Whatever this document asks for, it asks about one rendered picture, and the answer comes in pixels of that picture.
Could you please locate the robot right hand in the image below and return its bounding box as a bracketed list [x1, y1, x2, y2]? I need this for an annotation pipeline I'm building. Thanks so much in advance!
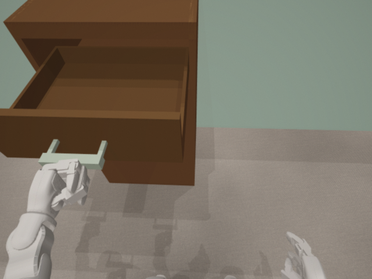
[281, 231, 327, 279]

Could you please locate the cabinet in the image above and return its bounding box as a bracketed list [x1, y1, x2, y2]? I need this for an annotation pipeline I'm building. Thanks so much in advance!
[3, 0, 199, 186]

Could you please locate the drawer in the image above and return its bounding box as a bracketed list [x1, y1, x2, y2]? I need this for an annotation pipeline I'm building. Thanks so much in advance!
[0, 46, 189, 163]

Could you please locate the handle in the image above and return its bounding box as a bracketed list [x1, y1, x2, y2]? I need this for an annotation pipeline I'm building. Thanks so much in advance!
[38, 139, 108, 170]

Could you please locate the robot left hand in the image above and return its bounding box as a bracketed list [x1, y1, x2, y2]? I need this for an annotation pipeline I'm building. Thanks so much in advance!
[27, 159, 90, 218]

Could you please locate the robot left forearm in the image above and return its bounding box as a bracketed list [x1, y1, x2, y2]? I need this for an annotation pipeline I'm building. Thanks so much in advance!
[3, 212, 57, 279]

